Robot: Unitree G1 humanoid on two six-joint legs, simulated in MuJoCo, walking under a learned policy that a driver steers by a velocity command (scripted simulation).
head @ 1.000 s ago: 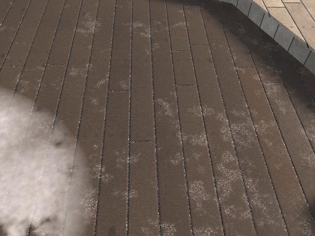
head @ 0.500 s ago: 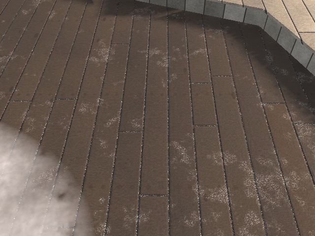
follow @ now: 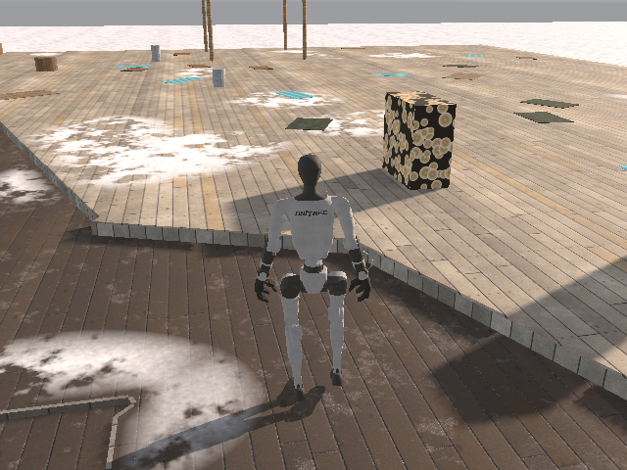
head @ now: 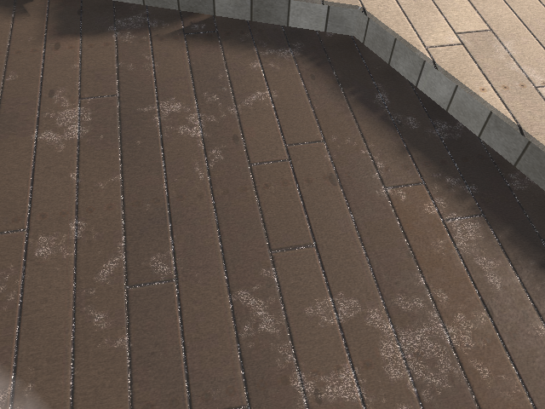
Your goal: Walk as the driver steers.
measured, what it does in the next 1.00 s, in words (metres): steps on the spot: right foot, then left foot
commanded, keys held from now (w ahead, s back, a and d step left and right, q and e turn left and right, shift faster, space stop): e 0.12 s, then no key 0.88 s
